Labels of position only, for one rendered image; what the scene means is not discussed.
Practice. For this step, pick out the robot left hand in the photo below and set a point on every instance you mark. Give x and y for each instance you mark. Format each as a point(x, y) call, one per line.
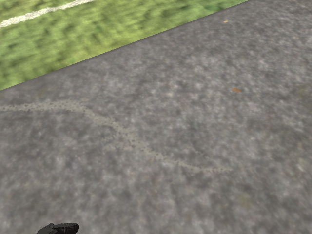
point(62, 228)

